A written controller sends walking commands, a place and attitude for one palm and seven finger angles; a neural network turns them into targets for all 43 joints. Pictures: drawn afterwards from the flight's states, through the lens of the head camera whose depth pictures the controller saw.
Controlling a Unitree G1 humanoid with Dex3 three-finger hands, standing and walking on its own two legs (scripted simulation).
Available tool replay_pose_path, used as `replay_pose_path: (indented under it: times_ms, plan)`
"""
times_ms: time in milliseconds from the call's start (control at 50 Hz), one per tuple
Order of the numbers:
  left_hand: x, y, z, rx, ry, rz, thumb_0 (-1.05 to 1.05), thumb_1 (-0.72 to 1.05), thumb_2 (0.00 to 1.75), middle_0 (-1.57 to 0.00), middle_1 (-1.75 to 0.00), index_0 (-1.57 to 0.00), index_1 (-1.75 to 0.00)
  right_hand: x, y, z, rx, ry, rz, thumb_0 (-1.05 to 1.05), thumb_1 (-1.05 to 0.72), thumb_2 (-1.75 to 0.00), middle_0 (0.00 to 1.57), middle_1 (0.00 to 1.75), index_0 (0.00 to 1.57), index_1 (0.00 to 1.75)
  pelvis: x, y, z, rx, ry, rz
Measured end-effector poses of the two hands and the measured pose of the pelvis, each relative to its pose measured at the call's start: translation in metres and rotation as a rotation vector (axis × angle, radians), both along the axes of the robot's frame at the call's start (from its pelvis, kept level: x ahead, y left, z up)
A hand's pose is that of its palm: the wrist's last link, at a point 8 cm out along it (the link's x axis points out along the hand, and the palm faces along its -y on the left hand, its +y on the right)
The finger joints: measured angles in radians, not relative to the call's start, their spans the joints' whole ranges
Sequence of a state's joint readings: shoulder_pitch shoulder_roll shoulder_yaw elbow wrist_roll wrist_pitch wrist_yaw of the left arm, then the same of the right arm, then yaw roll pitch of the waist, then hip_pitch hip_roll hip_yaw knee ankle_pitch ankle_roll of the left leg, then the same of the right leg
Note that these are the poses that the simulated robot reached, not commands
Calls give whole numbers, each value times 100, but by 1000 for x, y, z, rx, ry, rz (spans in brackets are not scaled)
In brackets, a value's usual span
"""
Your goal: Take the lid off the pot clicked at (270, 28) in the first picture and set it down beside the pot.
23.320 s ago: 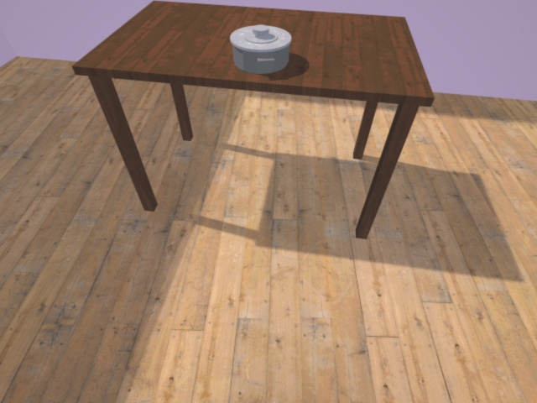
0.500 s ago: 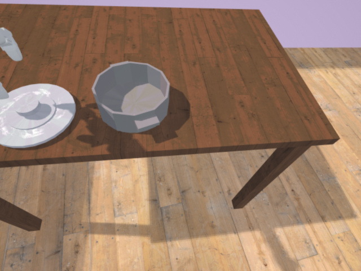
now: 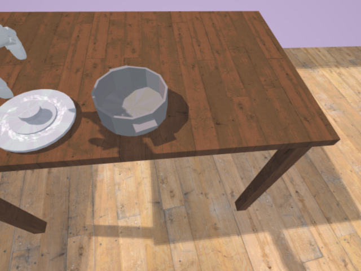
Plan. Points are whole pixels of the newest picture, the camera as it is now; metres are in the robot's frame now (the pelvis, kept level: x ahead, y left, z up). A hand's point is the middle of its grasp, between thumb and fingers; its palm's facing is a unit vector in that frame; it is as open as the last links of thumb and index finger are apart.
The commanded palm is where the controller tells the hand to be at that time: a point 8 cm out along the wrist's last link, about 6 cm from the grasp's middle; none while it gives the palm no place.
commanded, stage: draw the hand back to the body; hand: left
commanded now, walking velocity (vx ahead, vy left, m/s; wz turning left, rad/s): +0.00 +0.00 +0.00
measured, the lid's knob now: (29, 111) +0.50 +0.35 +0.03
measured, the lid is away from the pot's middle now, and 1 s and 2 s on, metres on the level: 0.25 0.25 0.25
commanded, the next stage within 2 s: none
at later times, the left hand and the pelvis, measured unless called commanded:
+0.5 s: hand (11, 67) +0.43 +0.26 +0.22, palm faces +0.34 -0.88 -0.34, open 11.0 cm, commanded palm +0.37 +0.31 +0.23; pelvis +0.00 -0.02 +0.02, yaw +0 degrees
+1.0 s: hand (0, 106) +0.34 +0.25 +0.23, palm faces +0.50 -0.84 -0.21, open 9.0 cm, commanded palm +0.29 +0.27 +0.23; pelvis +0.01 -0.05 +0.02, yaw +0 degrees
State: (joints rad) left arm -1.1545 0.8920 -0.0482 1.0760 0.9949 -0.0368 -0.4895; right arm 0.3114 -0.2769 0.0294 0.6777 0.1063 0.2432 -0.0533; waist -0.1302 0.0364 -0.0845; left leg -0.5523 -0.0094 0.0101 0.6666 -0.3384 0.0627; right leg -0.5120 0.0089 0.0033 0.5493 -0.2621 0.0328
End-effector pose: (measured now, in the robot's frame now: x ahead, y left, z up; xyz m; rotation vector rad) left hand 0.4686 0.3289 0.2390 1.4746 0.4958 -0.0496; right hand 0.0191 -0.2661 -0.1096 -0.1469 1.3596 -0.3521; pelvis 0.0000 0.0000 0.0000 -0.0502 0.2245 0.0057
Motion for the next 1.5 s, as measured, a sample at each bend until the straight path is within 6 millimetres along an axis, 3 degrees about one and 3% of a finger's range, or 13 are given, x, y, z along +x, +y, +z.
replay_pose_path:
  times_ms: [120,300,360,420,480,560,880,1140,1320,1500]
  plan:
    - [-14,-1,-1,19,-24,-17,0,-1,66,-36,-85,-36,-85,21,0,2,19,-48,32,0,-90,-90,20,30,20,30,0,-2,2,4,-22,6]
    - [-49,-4,-5,20,-52,-35,0,-1,66,-36,-85,-36,-85,73,4,8,42,-175,130,0,-90,-90,20,30,20,30,-3,-4,6,11,-70,24]
    - [-60,-11,-3,-442,-335,-42,0,-1,66,-37,-85,-37,-85,90,10,16,32,-251,192,0,-90,-90,20,30,20,30,-5,-7,9,17,-113,22]
    - [-70,-19,-1,-782,-618,-19,0,-1,66,-37,-85,-37,-85,102,16,24,23,-308,249,0,-90,-90,20,30,20,30,-2,-12,12,23,-144,12]
    - [-77,-23,-3,-977,-797,43,0,-1,66,-37,-85,-37,-85,112,16,32,13,-359,272,0,-90,-90,20,30,20,30,3,-18,14,23,-165,5]
    - [-86,-27,-5,-1077,-911,107,-1,2,67,-36,-83,-35,-82,121,9,39,6,-420,275,0,-90,-90,20,30,20,30,10,-24,17,22,-186,-5]
    - [-150,-38,-6,-1053,-1020,172,0,33,75,-30,-64,-30,-64,137,-29,38,-6,-471,283,1,-90,-90,20,30,20,30,17,-46,21,36,-234,-9]
    - [-198,-56,-11,-1052,-1030,162,0,63,83,-25,-46,-25,-46,159,-15,48,31,-595,335,1,-90,-90,20,30,20,30,4,-57,22,41,-280,-2]
    - [-231,-64,-12,-1049,-1044,134,1,81,88,-22,-35,-22,-35,157,-6,51,43,-626,355,1,-90,-90,20,30,20,30,-2,-56,23,41,-305,-1]
    - [-263,-70,-14,-1033,-1036,93,1,88,89,-21,-31,-20,-31,151,-2,53,34,-636,361,1,-90,-90,20,30,20,30,-7,-51,23,40,-325,0]
